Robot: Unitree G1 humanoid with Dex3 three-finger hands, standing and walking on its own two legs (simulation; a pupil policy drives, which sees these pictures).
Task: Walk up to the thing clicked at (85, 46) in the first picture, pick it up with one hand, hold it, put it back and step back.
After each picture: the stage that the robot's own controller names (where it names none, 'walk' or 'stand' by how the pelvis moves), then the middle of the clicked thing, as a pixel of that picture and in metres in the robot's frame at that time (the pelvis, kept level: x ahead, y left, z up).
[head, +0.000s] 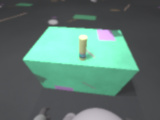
stand; (82, 49) +0.61 +0.08 +0.03
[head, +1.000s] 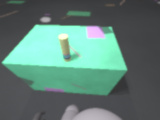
walk; (65, 49) +0.53 +0.23 +0.06
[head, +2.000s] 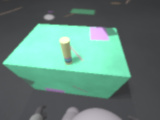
stand; (66, 52) +0.50 +0.20 +0.04
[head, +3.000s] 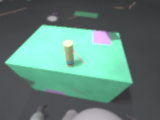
stand; (69, 55) +0.49 +0.18 +0.03
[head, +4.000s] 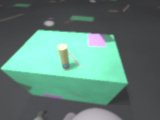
stand; (64, 58) +0.47 +0.22 +0.03
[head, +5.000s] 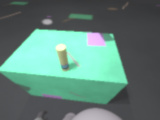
stand; (63, 59) +0.46 +0.22 +0.03
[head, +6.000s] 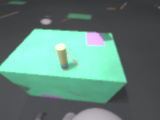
stand; (63, 58) +0.46 +0.22 +0.03
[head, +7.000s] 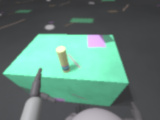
rise first; (63, 60) +0.45 +0.25 +0.03
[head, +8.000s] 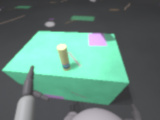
go down; (64, 58) +0.46 +0.24 +0.04
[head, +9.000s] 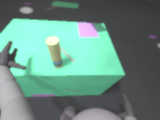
go down; (55, 54) +0.44 +0.22 +0.07
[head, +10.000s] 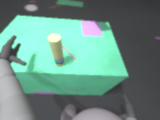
approach; (57, 52) +0.44 +0.22 +0.08
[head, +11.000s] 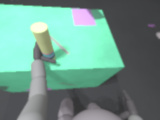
close; (46, 46) +0.45 +0.24 +0.11
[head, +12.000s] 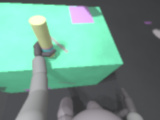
lift; (45, 40) +0.49 +0.24 +0.12
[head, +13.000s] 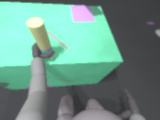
lift; (43, 42) +0.47 +0.25 +0.12
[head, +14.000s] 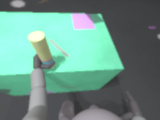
lift; (44, 53) +0.41 +0.25 +0.11
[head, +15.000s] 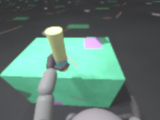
lift; (59, 53) +0.32 +0.17 +0.26
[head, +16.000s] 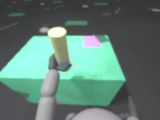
hold; (61, 53) +0.32 +0.16 +0.25
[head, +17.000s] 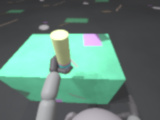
crouch; (63, 56) +0.32 +0.15 +0.23
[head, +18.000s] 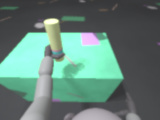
crouch; (56, 43) +0.43 +0.21 +0.23
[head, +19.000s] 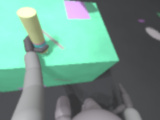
lower; (36, 35) +0.51 +0.26 +0.12
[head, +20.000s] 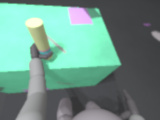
lower; (42, 43) +0.47 +0.25 +0.11
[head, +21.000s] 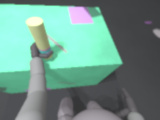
lower; (42, 42) +0.48 +0.25 +0.12
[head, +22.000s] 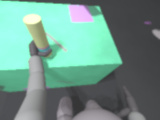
lower; (41, 40) +0.49 +0.25 +0.12
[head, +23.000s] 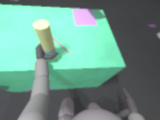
draw back; (47, 43) +0.47 +0.24 +0.12
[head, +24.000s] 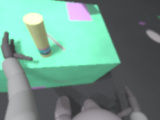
rise; (41, 40) +0.47 +0.24 +0.12
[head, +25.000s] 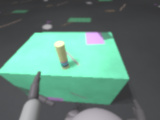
sink last; (62, 56) +0.47 +0.24 +0.07
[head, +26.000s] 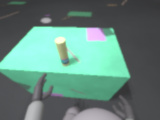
stand; (63, 53) +0.47 +0.24 +0.07
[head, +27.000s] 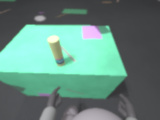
stand; (57, 53) +0.46 +0.25 +0.09
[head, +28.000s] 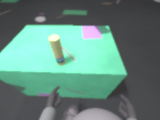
stand; (58, 52) +0.47 +0.25 +0.09
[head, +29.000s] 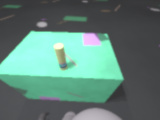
stand; (61, 58) +0.47 +0.24 +0.04
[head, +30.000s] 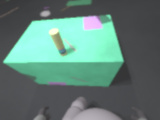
walk; (59, 44) +0.56 +0.29 +0.05
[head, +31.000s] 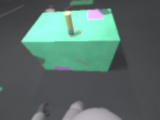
walk; (69, 25) +0.86 +0.25 +0.05
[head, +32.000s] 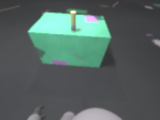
stand; (73, 22) +1.10 +0.24 +0.04
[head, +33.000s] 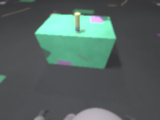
stand; (77, 23) +1.10 +0.22 +0.03
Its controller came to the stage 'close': yes
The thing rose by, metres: 0.22
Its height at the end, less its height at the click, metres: +0.00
